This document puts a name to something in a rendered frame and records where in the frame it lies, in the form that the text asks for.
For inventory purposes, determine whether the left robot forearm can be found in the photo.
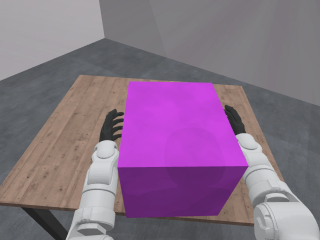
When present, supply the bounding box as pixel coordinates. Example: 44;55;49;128
66;140;119;240

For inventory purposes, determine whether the right robot forearm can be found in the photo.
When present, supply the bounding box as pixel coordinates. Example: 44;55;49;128
236;133;320;240

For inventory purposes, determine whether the right robot hand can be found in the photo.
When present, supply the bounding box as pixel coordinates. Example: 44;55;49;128
224;105;246;136

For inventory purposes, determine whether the carton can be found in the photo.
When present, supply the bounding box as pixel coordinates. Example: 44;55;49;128
117;81;249;218

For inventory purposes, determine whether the left robot hand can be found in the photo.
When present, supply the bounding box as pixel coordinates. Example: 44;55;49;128
99;109;124;142

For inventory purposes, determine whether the table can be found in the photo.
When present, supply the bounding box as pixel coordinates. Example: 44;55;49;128
0;75;285;240

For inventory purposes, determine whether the robot right upper arm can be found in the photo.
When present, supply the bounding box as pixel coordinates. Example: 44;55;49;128
253;202;320;240

